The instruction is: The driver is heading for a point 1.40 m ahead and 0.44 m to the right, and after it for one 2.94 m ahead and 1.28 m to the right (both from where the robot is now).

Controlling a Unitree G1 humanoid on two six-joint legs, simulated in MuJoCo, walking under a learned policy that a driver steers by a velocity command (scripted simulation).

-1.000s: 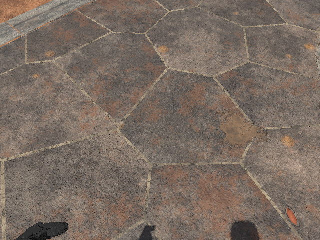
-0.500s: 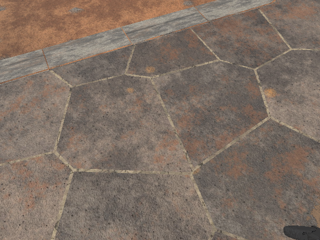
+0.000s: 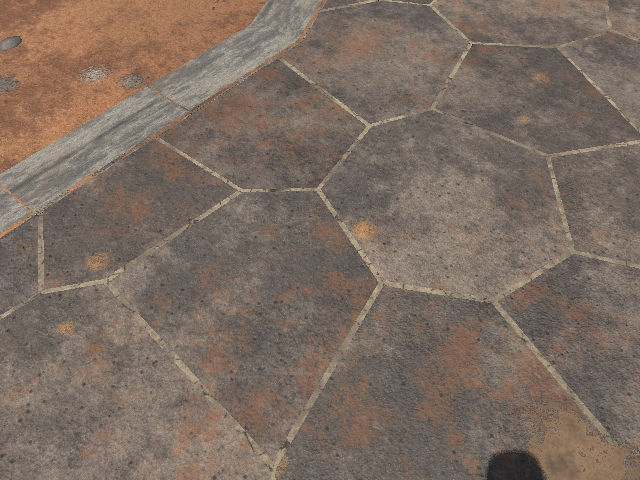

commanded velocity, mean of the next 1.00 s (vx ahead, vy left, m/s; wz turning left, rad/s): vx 0.50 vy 0.00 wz -0.53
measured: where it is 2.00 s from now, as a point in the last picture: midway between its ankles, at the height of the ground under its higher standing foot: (419, 372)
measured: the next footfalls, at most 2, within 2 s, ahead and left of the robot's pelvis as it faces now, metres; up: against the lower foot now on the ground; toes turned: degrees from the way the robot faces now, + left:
right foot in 0.12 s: +0.24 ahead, -0.13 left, +0.00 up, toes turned -8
left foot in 0.62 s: +0.56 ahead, -0.01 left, +0.00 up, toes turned -25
